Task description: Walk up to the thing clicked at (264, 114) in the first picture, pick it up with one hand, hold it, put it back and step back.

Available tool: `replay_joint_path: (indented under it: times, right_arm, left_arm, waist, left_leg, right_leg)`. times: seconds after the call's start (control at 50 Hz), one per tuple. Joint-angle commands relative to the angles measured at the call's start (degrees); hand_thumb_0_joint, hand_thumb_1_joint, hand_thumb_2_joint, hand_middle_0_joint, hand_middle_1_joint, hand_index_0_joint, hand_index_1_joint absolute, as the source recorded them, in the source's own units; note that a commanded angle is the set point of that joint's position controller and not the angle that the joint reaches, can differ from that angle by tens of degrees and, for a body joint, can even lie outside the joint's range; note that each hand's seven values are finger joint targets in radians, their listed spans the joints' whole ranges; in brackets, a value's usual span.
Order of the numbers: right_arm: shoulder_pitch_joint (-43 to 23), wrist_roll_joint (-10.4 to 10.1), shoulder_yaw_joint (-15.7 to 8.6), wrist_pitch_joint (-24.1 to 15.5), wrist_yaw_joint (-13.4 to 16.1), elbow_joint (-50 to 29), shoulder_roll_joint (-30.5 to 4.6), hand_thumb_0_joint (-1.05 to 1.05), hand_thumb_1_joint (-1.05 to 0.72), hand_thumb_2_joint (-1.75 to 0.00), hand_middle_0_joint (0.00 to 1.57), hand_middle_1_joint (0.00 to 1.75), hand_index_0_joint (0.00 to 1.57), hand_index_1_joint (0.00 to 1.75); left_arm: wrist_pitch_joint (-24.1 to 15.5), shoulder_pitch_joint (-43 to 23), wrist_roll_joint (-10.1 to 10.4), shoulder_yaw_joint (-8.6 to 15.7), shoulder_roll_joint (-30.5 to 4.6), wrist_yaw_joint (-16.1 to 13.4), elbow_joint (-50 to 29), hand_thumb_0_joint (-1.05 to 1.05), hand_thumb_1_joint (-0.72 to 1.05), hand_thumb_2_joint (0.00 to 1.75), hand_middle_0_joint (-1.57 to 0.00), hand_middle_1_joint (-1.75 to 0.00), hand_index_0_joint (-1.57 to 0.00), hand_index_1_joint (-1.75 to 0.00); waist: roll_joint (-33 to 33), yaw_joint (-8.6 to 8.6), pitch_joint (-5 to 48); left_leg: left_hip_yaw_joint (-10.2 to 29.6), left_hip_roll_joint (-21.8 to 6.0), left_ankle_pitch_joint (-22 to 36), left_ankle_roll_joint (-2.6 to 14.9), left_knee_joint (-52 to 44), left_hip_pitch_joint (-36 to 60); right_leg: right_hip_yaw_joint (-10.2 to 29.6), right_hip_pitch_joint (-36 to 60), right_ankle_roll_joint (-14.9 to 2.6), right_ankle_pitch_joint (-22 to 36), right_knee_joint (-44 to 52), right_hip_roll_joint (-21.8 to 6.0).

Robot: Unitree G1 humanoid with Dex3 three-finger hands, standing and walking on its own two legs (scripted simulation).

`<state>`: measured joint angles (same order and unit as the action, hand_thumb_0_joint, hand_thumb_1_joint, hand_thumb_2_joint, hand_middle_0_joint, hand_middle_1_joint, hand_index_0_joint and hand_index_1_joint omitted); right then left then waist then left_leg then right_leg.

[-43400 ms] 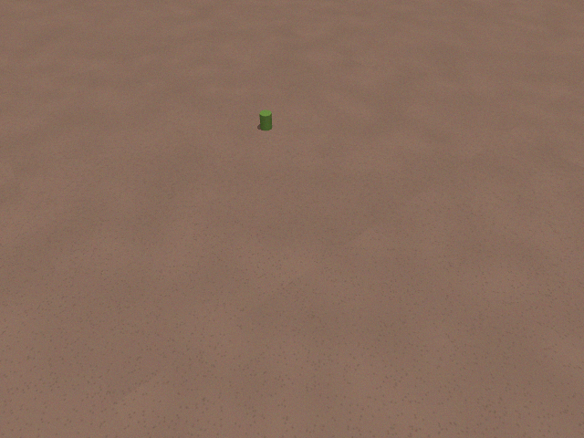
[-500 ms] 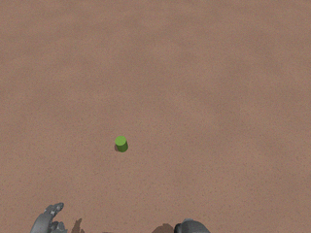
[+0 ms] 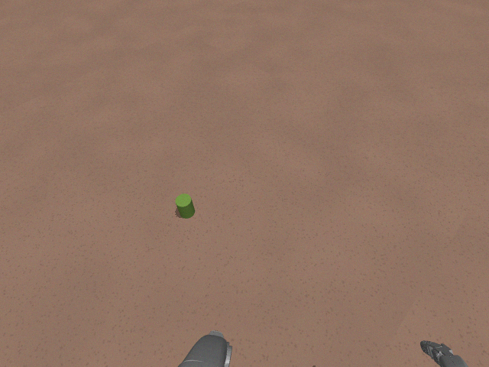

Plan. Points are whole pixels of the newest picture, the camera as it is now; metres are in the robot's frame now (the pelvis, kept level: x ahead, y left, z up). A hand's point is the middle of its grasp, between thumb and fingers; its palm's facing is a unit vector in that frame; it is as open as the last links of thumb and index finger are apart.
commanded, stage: step back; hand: left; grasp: from above
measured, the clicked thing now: (185, 206) +0.86 +0.36 -0.70
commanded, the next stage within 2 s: stand in 1.48 s
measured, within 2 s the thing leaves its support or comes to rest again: neither
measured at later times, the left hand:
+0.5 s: hand out of the picture -0.10 +0.26 -0.14, palm faces +0.06 -0.92 -0.40, open 7.4 cm
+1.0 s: hand out of the picture -0.17 +0.28 -0.14, palm faces +0.06 -0.92 -0.38, open 7.4 cm
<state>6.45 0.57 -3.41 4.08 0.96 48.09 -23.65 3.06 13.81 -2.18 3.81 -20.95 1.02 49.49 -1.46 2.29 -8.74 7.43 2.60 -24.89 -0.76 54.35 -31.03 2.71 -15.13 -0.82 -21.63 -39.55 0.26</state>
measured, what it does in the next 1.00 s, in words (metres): walks backwards: left foot, then right foot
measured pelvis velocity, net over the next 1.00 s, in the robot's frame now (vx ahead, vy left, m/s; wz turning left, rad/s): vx -0.20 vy -0.01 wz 0.09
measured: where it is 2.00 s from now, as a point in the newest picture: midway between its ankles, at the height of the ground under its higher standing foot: outside the picture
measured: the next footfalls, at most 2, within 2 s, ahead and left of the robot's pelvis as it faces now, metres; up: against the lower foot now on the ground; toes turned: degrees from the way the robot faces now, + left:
left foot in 0.24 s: -0.07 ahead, +0.12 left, +0.00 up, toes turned +4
right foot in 0.52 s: -0.15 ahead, -0.14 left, +0.00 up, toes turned +4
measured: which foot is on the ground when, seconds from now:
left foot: up 0.00-0.22, down 0.24-0.56, up 0.58-0.80, down 0.82-1.00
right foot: down 0.00-0.28, up 0.30-0.50, down 0.52-0.86, up 0.88-1.00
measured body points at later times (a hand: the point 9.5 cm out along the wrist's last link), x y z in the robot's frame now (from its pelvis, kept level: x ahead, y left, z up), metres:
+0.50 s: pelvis -0.17 -0.02 +0.00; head -0.14 -0.02 +0.45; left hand -0.10 +0.31 -0.11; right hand -0.05 -0.32 -0.11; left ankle -0.11 +0.12 -0.72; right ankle -0.19 -0.14 -0.70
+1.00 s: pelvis -0.20 -0.01 +0.01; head -0.19 +0.01 +0.46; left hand -0.17 +0.33 -0.11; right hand -0.15 -0.32 -0.10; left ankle -0.20 +0.12 -0.72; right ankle -0.17 -0.13 -0.68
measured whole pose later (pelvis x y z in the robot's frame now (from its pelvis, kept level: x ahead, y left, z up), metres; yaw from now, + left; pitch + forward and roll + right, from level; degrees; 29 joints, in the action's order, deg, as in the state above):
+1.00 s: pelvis -0.20 -0.01 +0.01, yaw +5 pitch -3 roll +1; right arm 16.7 2.3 -3.6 -2.2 -1.4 56.2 -20.4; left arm 0.2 13.3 -1.5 3.9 -24.6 1.7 56.5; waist 3.0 -0.6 -3.9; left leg 0.4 0.8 -14.8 0.9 29.1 -11.6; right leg 1.6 -22.5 -1.7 -25.0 -50.2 -1.6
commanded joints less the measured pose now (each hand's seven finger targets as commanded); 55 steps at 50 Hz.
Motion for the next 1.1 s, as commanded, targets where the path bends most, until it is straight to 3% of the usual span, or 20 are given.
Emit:
replay_joint_path:
  times: [0.0, 0.12, 0.2, 0.24, 0.26, 0.28, 0.34, 0.42, 0.48, 0.5, 0.52, 0.54, 0.58, 0.7, 0.78, 0.8, 0.84, 0.86, 0.94, 1.08]
  right_arm:
    - [4.1, -0.6, -2.7, -2.2, 1.0, -3.1, -10.2, 0.00, -0.90, -0.90, 0.20, 0.30, 0.20, 0.30]
    - [1.5, 0.6, -1.6, -2.8, 0.9, -4.3, -8.0, 0.00, -0.90, -0.90, 0.20, 0.30, 0.20, 0.30]
    - [10.2, 0.8, -2.7, -2.6, 0.4, -0.5, -8.7, 0.00, -0.90, -0.90, 0.20, 0.30, 0.20, 0.30]
    - [8.9, 1.9, -4.2, -2.3, 0.1, -1.0, -14.4, 0.00, -0.90, -0.90, 0.20, 0.30, 0.20, 0.30]
    - [4.5, 1.0, -4.8, -2.0, -0.7, -2.4, -19.9, 0.00, -0.90, -0.90, 0.20, 0.30, 0.20, 0.30]
    - [3.3, 1.9, -4.9, -2.4, -0.7, -2.9, -19.1, 0.00, -0.90, -0.90, 0.20, 0.30, 0.20, 0.30]
    - [-2.1, 2.0, -2.7, -2.9, 0.2, -3.6, -13.4, 0.00, -0.90, -0.90, 0.20, 0.30, 0.20, 0.30]
    - [0.3, 2.3, -3.0, -3.5, -0.3, -2.8, -11.4, 0.00, -0.90, -0.90, 0.20, 0.30, 0.20, 0.30]
    - [1.6, 2.1, -3.3, -2.3, -0.8, -1.5, -12.4, 0.00, -0.90, -0.90, 0.20, 0.30, 0.20, 0.30]
    - [2.9, 1.8, -2.4, -2.3, -0.9, -1.2, -9.4, 0.00, -0.90, -0.90, 0.20, 0.30, 0.20, 0.30]
    - [0.1, 1.4, -1.4, -2.7, -1.3, -2.9, -6.0, 0.00, -0.90, -0.90, 0.20, 0.30, 0.20, 0.30]
    - [-1.9, 1.8, -2.4, -2.6, -0.3, -2.0, -9.0, 0.00, -0.90, -0.90, 0.20, 0.30, 0.20, 0.30]
    - [1.7, 0.6, -3.0, -3.1, -1.3, 1.1, -10.6, 0.00, -0.90, -0.90, 0.20, 0.30, 0.20, 0.30]
    - [2.0, 1.4, -2.5, -4.9, -2.4, 1.8, -9.2, 0.00, -0.90, -0.90, 0.20, 0.30, 0.20, 0.30]
    - [6.6, 1.4, -3.3, -6.1, -2.2, 4.6, -8.3, 0.00, -0.90, -0.90, 0.20, 0.30, 0.20, 0.30]
    - [8.5, 1.7, -3.8, -6.6, -1.9, 5.3, -8.8, 0.00, -0.90, -0.90, 0.20, 0.30, 0.20, 0.30]
    - [13.5, 2.4, -5.8, -7.1, -1.4, 5.7, -17.5, 0.00, -0.90, -0.90, 0.20, 0.30, 0.20, 0.30]
    - [12.8, 2.0, -6.0, -7.3, -1.3, 5.1, -18.3, 0.00, -0.90, -0.90, 0.20, 0.30, 0.20, 0.30]
    - [7.8, 1.6, -4.6, -8.0, -0.8, 3.6, -14.0, 0.00, -0.90, -0.90, 0.20, 0.30, 0.20, 0.30]
    - [3.1, 0.7, -2.2, -5.7, -1.0, 2.4, -10.0, 0.00, -0.90, -0.90, 0.20, 0.30, 0.20, 0.30]
  left_arm:
    - [-2.6, -10.5, -0.7, 4.7, -15.6, -2.7, -8.2, 0.00, 0.90, 0.90, -0.20, -0.30, -0.20, -0.30]
    - [-1.6, -1.3, -0.4, 4.3, -15.0, -3.5, -7.5, 0.00, 0.90, 0.90, -0.20, -0.30, -0.20, -0.30]
    - [-0.7, -5.8, 1.0, 3.8, -16.0, -3.2, -8.5, 0.00, 0.90, 0.90, -0.20, -0.30, -0.20, -0.30]
    - [-0.6, -3.5, 1.4, 2.1, -12.6, -3.0, -8.4, 0.00, 0.90, 0.90, -0.20, -0.30, -0.20, -0.30]
    - [-0.8, -8.4, 1.9, 2.9, -13.5, -3.7, -9.2, 0.00, 0.90, 0.90, -0.20, -0.30, -0.20, -0.30]
    - [-0.6, -10.7, 0.9, 3.6, -14.4, -3.9, -8.7, 0.00, 0.90, 0.90, -0.20, -0.30, -0.20, -0.30]
    - [-0.4, -3.8, 2.1, 3.4, -12.8, -3.1, -4.4, 0.00, 0.90, 0.90, -0.20, -0.30, -0.20, -0.30]
    - [-2.4, -2.5, 1.0, 2.5, -11.3, -1.3, -3.0, 0.00, 0.90, 0.90, -0.20, -0.30, -0.20, -0.30]
    - [-4.4, 0.9, 0.5, 2.7, -10.2, -1.6, 0.9, 0.00, 0.90, 0.90, -0.20, -0.30, -0.20, -0.30]
    - [-5.1, 2.5, -0.3, 3.6, -12.7, -2.0, 2.2, 0.00, 0.90, 0.90, -0.20, -0.30, -0.20, -0.30]
    - [-5.6, 2.1, -1.4, 4.7, -16.9, -2.2, 1.3, 0.00, 0.90, 0.90, -0.20, -0.30, -0.20, -0.30]
    - [-5.3, -2.9, -1.5, 5.6, -22.4, -2.3, 0.2, 0.00, 0.90, 0.90, -0.20, -0.30, -0.20, -0.30]
    - [-6.3, -9.3, -0.4, 3.9, -16.4, -2.3, -1.1, 0.00, 0.90, 0.90, -0.20, -0.30, -0.20, -0.30]
    - [-6.1, -3.7, -0.8, 4.5, -16.8, -1.2, 1.2, 0.00, 0.90, 0.90, -0.20, -0.30, -0.20, -0.30]
    - [-4.8, -4.0, -0.3, 3.1, -15.8, -0.6, 1.1, 0.00, 0.90, 0.90, -0.20, -0.30, -0.20, -0.30]
    - [-4.5, -3.2, -0.4, 2.2, -13.5, -0.4, 1.0, 0.00, 0.90, 0.90, -0.20, -0.30, -0.20, -0.30]
    - [-4.5, -6.8, 1.0, 1.3, -10.2, -0.4, -0.5, 0.00, 0.90, 0.90, -0.20, -0.30, -0.20, -0.30]
    - [-4.6, -8.9, 0.3, 2.6, -14.5, -0.6, -0.4, 0.00, 0.90, 0.90, -0.20, -0.30, -0.20, -0.30]
    - [-5.1, -2.5, 0.8, 2.4, -13.7, 0.0, 2.2, 0.00, 0.90, 0.90, -0.20, -0.30, -0.20, -0.30]
    - [-5.6, -0.7, 1.0, 2.5, -11.0, -0.7, 5.5, 0.00, 0.90, 0.90, -0.20, -0.30, -0.20, -0.30]
  waist:
    - [9.1, -3.95, 5.3]
    - [12.4, 2.05, 9.9]
    - [12.2, -2.02, 14.3]
    - [-2.0, -1.94, 13.5]
    - [-14.2, -3.83, 12.3]
    - [-10.9, -4.60, 9.4]
    - [-3.9, 0.52, 8.4]
    - [-9.0, -2.33, 9.4]
    - [-7.3, -0.89, 9.6]
    - [-2.3, -0.43, 9.9]
    - [8.5, 1.12, 7.4]
    - [12.0, 1.82, 2.4]
    - [3.1, -2.47, -2.3]
    - [11.2, 0.78, 2.6]
    - [9.1, -1.52, 4.9]
    - [5.4, -2.73, 6.9]
    - [-10.1, -5.95, 7.4]
    - [-4.0, -6.26, 2.6]
    - [-6.9, -2.81, 4.3]
    - [-5.6, 0.53, 7.3]
  left_leg:
    - [2.3, 3.8, -0.9, -0.12, 16.1, 4.0]
    - [-4.0, 0.7, -5.8, -0.54, -7.1, 2.8]
    - [-8.6, -0.1, 7.5, 1.37, -27.6, 17.0]
    - [11.0, -14.1, 18.4, 7.78, -32.2, 24.6]
    - [20.4, -23.7, 22.6, 16.88, -36.0, 14.6]
    - [22.8, -25.3, 22.4, 19.10, -36.9, 8.0]
    - [6.9, -16.9, 24.1, 13.83, -31.7, 9.3]
    - [7.6, -15.0, -3.5, 11.80, -33.0, 18.0]
    - [4.0, -13.2, -2.8, 9.57, -27.6, 14.4]
    - [1.4, -10.5, -2.9, 6.85, -20.5, 7.4]
    - [-2.6, -2.5, -5.6, 2.15, -12.8, -5.9]
    - [1.4, -3.3, -7.2, 0.83, -4.9, 1.7]
    - [3.8, -2.7, 1.2, 0.52, -1.6, 4.5]
    - [-4.3, -2.4, -1.5, -0.42, -13.8, 6.3]
    - [-8.8, -0.7, 4.7, 1.15, -28.7, 21.1]
    - [-6.8, -1.0, 3.9, 2.06, -32.5, 27.0]
    - [27.1, -21.6, -24.1, 11.77, -43.5, 31.1]
    - [29.0, -23.2, -23.6, 14.85, -44.8, 24.2]
    - [12.4, -16.7, -4.3, 11.63, -40.6, 22.7]
    - [0.4, -11.2, 9.7, 7.09, -26.4, 7.6]
  right_leg:
    - [10.0, -7.4, -10.01, 19.5, 14.7, -13.8]
    - [9.9, 11.5, -10.54, 34.0, 9.0, -15.4]
    - [9.2, 6.8, -7.72, 29.3, 5.2, -15.0]
    - [3.4, -9.0, -1.30, 10.1, -4.5, -6.5]
    - [-4.7, -8.4, 0.59, -13.6, -16.8, 1.6]
    - [2.6, -6.4, 0.44, -16.2, -26.4, 2.0]
    - [5.3, -7.7, -0.66, -7.8, -33.4, 4.0]
    - [1.1, -5.9, 0.54, -9.9, -4.7, -0.3]
    - [-3.4, 7.2, -1.22, -0.4, 21.4, 2.4]
    - [3.9, 14.6, -2.26, 0.3, 22.5, -0.3]
    - [24.9, 14.3, -6.50, -16.3, 25.6, -11.6]
    - [34.7, -7.5, -13.11, -32.4, 30.1, -22.8]
    - [23.8, -8.9, -9.85, -27.0, 27.3, -16.4]
    - [13.9, 1.0, -8.47, -20.3, 25.8, -13.9]
    - [7.1, -4.0, -6.95, -15.1, 19.8, -11.0]
    - [3.3, -6.3, -5.75, -11.4, 13.3, -8.6]
    - [-5.8, -22.8, -0.99, -11.7, -8.5, 0.6]
    - [2.4, -22.0, -1.33, -9.0, -13.4, -2.5]
    - [0.4, -16.8, -0.71, -2.8, -11.9, -4.1]
    - [-5.5, 10.5, -0.06, 9.1, 12.2, 0.6]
